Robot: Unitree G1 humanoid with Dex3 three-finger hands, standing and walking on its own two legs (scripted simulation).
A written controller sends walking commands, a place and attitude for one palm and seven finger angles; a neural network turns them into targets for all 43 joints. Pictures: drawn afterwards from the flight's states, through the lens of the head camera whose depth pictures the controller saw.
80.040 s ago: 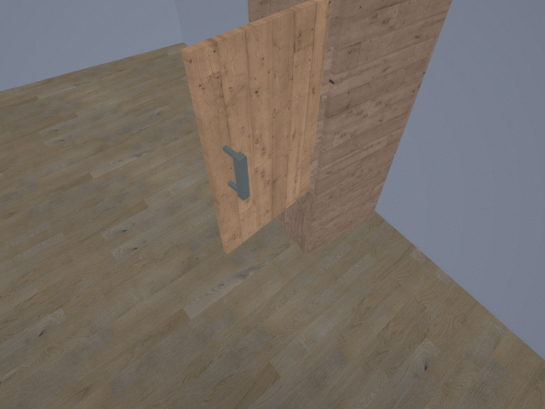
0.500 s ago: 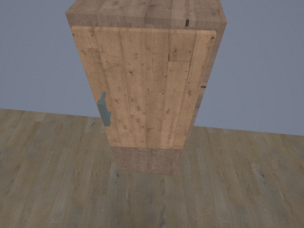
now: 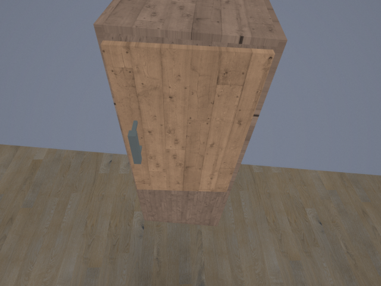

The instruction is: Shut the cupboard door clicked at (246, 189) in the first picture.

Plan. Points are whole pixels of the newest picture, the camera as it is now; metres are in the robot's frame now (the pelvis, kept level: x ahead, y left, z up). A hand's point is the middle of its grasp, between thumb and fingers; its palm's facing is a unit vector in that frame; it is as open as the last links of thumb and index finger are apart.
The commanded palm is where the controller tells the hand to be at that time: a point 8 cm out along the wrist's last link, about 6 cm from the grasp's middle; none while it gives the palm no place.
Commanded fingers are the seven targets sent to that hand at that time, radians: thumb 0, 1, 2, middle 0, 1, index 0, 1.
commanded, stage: look again from close up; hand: left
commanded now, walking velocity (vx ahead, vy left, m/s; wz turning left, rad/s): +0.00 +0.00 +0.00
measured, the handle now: (136, 142) +0.48 +0.18 -0.03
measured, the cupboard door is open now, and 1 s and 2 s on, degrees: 3 3 3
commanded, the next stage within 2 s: raise the hand and make a fist in 0.50 s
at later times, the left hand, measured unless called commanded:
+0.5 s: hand out of the picture +0.03 +0.17 -0.17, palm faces +0.00 -0.97 -0.25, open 7.4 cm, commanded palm none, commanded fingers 0.00 0.90 0.90 -0.20 -0.30 -0.20 -0.30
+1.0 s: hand out of the picture +0.13 +0.15 -0.08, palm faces +0.04 -1.00 +0.01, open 6.3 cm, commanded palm +0.12 +0.20 -0.07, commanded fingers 0.00 0.90 0.90 -0.57 -0.70 -0.57 -0.70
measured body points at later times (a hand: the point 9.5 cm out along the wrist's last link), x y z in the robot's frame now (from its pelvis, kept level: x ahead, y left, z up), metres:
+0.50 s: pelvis +0.01 -0.02 -0.01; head +0.02 -0.04 +0.44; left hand +0.03 +0.22 -0.15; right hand +0.03 -0.24 -0.17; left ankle -0.02 +0.11 -0.74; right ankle -0.01 -0.14 -0.74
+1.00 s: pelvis -0.06 -0.04 -0.11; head -0.01 -0.04 +0.34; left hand +0.12 +0.20 -0.08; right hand +0.19 -0.29 -0.13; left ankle -0.02 +0.11 -0.74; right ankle -0.01 -0.14 -0.74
